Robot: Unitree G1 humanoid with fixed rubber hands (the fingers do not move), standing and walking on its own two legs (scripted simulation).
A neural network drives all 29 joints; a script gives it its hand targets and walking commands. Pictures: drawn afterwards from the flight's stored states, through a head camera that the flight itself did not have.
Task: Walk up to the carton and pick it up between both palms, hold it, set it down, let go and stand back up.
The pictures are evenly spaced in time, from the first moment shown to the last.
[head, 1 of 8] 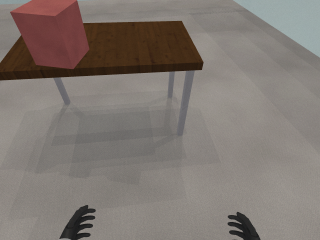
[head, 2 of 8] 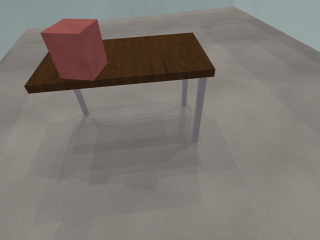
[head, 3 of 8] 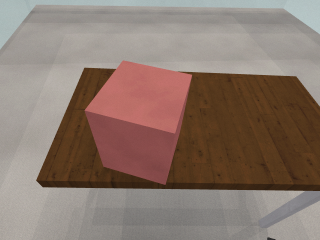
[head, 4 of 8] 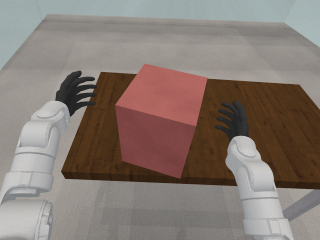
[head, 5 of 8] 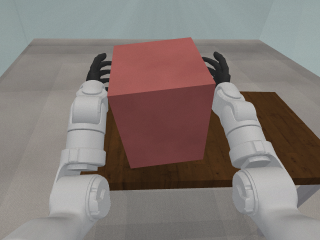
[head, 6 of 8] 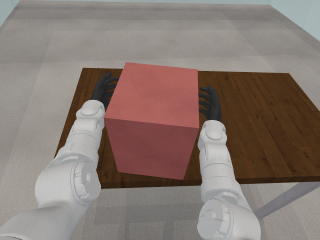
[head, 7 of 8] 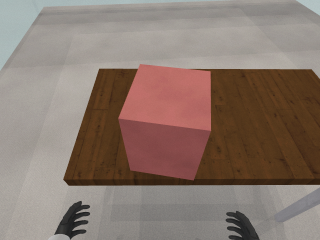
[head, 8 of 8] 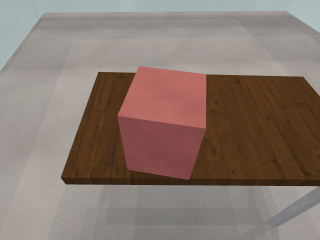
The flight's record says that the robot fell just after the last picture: no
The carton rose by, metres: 0.22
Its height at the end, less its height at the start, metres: +0.00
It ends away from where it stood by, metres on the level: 0.01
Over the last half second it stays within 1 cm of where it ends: yes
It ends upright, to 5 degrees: yes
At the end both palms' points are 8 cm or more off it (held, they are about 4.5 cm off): yes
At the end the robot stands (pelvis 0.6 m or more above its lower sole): yes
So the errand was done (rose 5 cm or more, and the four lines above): yes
